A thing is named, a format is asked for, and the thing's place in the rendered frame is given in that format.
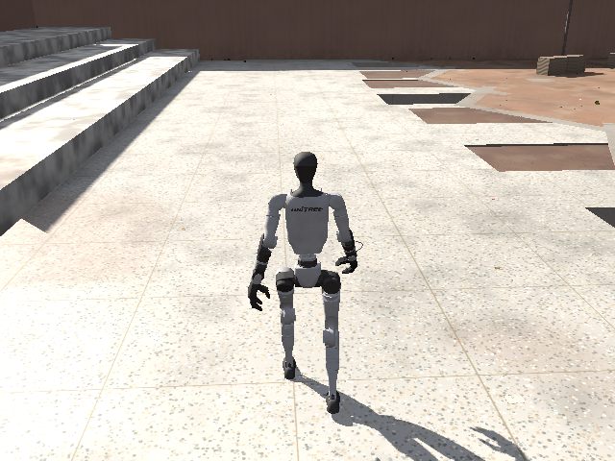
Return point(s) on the left robot shin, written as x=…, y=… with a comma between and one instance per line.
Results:
x=287, y=332

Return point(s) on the robot right upper arm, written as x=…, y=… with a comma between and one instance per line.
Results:
x=337, y=203

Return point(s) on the left robot forearm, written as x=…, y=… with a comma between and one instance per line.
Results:
x=261, y=263

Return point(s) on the robot left hand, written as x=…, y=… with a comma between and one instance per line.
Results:
x=252, y=294

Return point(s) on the robot right hand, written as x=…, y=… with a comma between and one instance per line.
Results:
x=344, y=260

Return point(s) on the left robot thigh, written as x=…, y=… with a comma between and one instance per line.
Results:
x=285, y=280

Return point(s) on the robot left upper arm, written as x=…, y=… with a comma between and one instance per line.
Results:
x=272, y=218

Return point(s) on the right robot forearm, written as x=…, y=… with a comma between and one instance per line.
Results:
x=350, y=248

